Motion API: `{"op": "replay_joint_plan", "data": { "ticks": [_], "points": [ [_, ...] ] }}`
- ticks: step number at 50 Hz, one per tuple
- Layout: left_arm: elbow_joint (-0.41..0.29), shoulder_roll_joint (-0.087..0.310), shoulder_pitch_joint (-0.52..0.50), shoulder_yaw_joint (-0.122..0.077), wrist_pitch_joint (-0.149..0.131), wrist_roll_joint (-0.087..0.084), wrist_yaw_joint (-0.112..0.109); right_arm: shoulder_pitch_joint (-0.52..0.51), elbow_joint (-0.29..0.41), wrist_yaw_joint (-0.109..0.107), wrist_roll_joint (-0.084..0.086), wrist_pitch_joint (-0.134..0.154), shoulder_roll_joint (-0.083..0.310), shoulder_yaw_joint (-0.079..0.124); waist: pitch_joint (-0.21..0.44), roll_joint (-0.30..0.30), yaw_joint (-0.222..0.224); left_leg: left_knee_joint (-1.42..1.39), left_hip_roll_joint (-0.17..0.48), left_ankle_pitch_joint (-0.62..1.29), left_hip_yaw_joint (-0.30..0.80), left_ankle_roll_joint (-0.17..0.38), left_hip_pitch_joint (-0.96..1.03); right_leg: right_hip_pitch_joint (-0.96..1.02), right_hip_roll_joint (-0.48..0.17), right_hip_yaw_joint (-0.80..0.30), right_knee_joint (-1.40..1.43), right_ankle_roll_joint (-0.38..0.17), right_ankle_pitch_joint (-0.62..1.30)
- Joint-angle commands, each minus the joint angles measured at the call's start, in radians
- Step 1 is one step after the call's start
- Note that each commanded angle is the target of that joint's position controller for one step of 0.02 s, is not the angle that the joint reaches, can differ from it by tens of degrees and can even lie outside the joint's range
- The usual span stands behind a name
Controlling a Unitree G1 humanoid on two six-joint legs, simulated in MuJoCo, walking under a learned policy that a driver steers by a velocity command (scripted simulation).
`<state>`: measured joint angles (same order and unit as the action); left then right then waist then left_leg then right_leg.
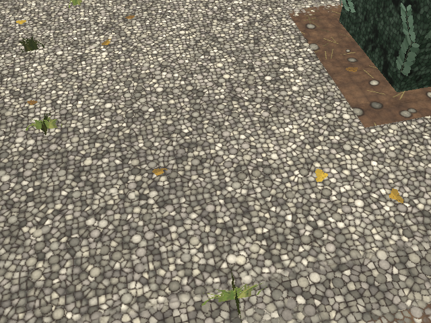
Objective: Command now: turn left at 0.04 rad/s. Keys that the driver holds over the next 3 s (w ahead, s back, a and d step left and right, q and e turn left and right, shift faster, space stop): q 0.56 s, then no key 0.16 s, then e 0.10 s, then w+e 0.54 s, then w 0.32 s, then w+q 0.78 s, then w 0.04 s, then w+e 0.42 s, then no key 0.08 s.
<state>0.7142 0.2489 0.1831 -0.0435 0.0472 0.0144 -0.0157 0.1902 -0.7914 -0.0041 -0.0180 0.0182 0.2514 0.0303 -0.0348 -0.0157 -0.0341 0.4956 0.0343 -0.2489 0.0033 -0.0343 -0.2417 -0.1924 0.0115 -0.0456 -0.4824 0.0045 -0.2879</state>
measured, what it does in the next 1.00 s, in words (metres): steps on the spot, turning left: left foot, then right foot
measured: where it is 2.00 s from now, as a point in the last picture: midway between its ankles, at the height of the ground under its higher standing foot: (190, 317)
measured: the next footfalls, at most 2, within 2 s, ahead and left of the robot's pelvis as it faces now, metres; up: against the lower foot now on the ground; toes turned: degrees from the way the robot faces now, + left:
left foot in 0.36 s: +0.02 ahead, +0.13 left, +0.00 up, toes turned +12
right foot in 0.92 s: +0.07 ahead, -0.08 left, +0.00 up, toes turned +19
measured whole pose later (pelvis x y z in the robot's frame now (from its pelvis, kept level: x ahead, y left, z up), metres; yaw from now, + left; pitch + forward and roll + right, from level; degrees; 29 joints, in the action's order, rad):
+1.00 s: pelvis +0.02 +0.04 -0.01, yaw +16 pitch +0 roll +0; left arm 0.82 0.27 0.29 -0.05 -0.04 -0.02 -0.01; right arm 0.17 -0.71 -0.01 0.00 0.02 0.25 0.02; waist 0.00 -0.02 0.01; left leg 0.62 -0.08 -0.40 0.04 0.07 -0.26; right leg -0.22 0.00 -0.05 -0.56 0.00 -0.35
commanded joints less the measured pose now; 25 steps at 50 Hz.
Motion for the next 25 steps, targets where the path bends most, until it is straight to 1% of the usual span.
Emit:
{"op": "replay_joint_plan", "data": {
  "ticks": [1,3,4,6,8,9,10,11,12,14,16,17,18,19,20,21,22,23,24,25],
  "points": [
    [-0.053,0.118,-0.02,-0.028,-0.036,0.016,0.005,-0.045,0.049,-0.002,0.009,0.006,0.125,0.027,0.054,0.112,0.03,-0.03,0.013,0.123,0.028,0.004,0.002,0.024,-0.092,-0.078,0.098,-0.051,0.136],
    [-0.043,0.156,0.001,-0.039,-0.043,0.006,-0.006,-0.05,0.057,-0.008,0.019,-0.004,0.148,0.034,0.021,0.126,0.031,0.005,0.003,0.128,0.033,0.016,-0.048,0.02,-0.108,-0.08,0.098,-0.056,0.157],
    [-0.041,0.169,0.013,-0.045,-0.04,0.002,-0.014,-0.054,0.062,-0.01,0.024,-0.006,0.151,0.036,0.016,0.134,0.037,0.039,-0.007,0.115,0.03,0.017,-0.078,0.025,-0.132,-0.094,0.104,-0.073,0.168],
    [-0.042,0.188,0.023,-0.055,-0.032,-0.004,-0.025,-0.044,0.07,-0.012,0.029,-0.014,0.147,0.041,0.009,0.162,0.039,0.121,-0.019,0.042,0.009,0.012,-0.135,0.027,-0.206,-0.137,0.123,-0.127,0.205],
    [-0.055,0.186,0.004,-0.059,-0.03,-0.003,-0.035,-0.031,0.078,-0.008,0.031,-0.024,0.138,0.047,0.018,0.204,0.043,0.27,-0.019,-0.155,-0.002,0.012,-0.185,0.022,-0.291,-0.187,0.133,-0.193,0.283],
    [-0.062,0.183,-0.004,-0.058,-0.034,0.0,-0.038,-0.035,0.086,-0.004,0.033,-0.03,0.139,0.052,0.018,0.207,0.052,0.385,-0.006,-0.282,0.007,0.011,-0.23,0.03,-0.338,-0.212,0.136,-0.231,0.361],
    [-0.063,0.184,-0.009,-0.059,-0.039,-0.001,-0.039,-0.041,0.096,0.0,0.037,-0.036,0.135,0.055,0.015,0.182,0.053,0.458,0.014,-0.348,0.024,0.01,-0.276,0.048,-0.373,-0.22,0.134,-0.256,0.444],
    [-0.062,0.189,-0.028,-0.062,-0.043,-0.007,-0.038,-0.034,0.1,0.004,0.039,-0.042,0.127,0.054,0.015,0.147,0.043,0.458,0.031,-0.349,0.029,0.008,-0.288,0.059,-0.374,-0.194,0.124,-0.254,0.487],
    [-0.063,0.195,-0.053,-0.066,-0.044,-0.014,-0.036,-0.025,0.1,0.007,0.038,-0.047,0.123,0.053,0.027,0.131,0.036,0.427,0.039,-0.31,0.018,0.005,-0.266,0.062,-0.36,-0.154,0.11,-0.24,0.518],
    [-0.064,0.205,-0.093,-0.072,-0.036,-0.023,-0.034,-0.004,0.101,0.018,0.039,-0.052,0.126,0.053,0.06,0.141,0.029,0.336,0.027,-0.22,-0.023,0.004,-0.18,0.055,-0.327,-0.08,0.072,-0.208,0.56],
    [-0.056,0.204,-0.106,-0.072,-0.025,-0.037,-0.034,0.042,0.099,0.032,0.042,-0.053,0.133,0.059,0.089,0.143,0.005,0.16,-0.014,-0.066,-0.079,0.022,-0.07,0.041,-0.294,-0.011,-0.004,-0.163,0.514],
    [-0.044,0.19,-0.087,-0.069,-0.023,-0.044,-0.033,0.077,0.091,0.032,0.039,-0.052,0.144,0.068,0.102,0.116,-0.009,0.044,-0.045,0.042,-0.086,0.045,0.016,0.007,-0.262,0.033,-0.083,-0.121,0.422],
    [-0.026,0.155,-0.017,-0.062,-0.026,-0.03,-0.028,0.089,0.102,0.022,0.032,-0.048,0.208,0.089,0.104,-0.052,0.007,-0.066,0.013,0.316,0.065,0.092,0.133,-0.112,-0.182,0.124,-0.279,-0.037,0.187],
    [-0.087,0.09,-0.056,-0.037,-0.027,0.023,-0.03,0.086,0.144,0.011,0.017,-0.037,0.355,0.115,0.09,-0.342,0.025,-0.133,0.312,0.684,0.53,0.291,0.226,-0.423,-0.007,0.149,-0.567,0.071,-0.38],
    [-0.092,0.132,-0.114,-0.046,-0.032,0.003,-0.036,0.135,0.152,0.023,-0.018,-0.014,0.307,0.095,0.194,-0.208,-0.042,-0.161,0.368,0.636,0.608,0.413,0.212,-0.423,0.011,-0.03,-0.737,0.062,-0.456],
    [-0.087,0.157,-0.113,-0.055,-0.03,-0.02,-0.037,0.087,0.158,0.026,-0.016,0.005,0.28,0.086,0.141,-0.132,-0.013,-0.154,0.328,0.566,0.511,0.387,0.186,-0.454,-0.01,-0.05,-0.788,0.049,-0.38],
    [-0.068,0.171,-0.099,-0.062,-0.028,-0.019,-0.04,0.039,0.161,0.019,0.007,0.01,0.261,0.085,0.105,-0.073,0.01,-0.145,0.264,0.463,0.43,0.324,0.169,-0.468,-0.032,-0.051,-0.766,0.041,-0.284],
    [-0.055,0.18,-0.099,-0.067,-0.027,-0.011,-0.047,0.003,0.166,0.009,0.025,0.005,0.239,0.077,0.091,-0.046,0.02,-0.143,0.229,0.408,0.391,0.278,0.163,-0.475,-0.048,-0.057,-0.728,0.042,-0.207],
    [-0.05,0.181,-0.092,-0.071,-0.027,-0.011,-0.048,-0.009,0.171,0.0,0.032,0.0,0.228,0.07,0.095,-0.062,0.032,-0.148,0.196,0.42,0.358,0.257,0.134,-0.431,-0.047,-0.057,-0.71,0.049,-0.153],
    [-0.045,0.171,-0.076,-0.07,-0.028,-0.014,-0.044,-0.007,0.178,-0.006,0.03,-0.005,0.221,0.066,0.107,-0.075,0.037,-0.155,0.174,0.429,0.34,0.252,0.127,-0.403,-0.03,-0.05,-0.715,0.057,-0.112]
  ]
}}
Over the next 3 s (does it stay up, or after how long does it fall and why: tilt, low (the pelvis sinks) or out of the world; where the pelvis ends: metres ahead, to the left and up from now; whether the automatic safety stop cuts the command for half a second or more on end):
stays up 1.05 0.17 0.01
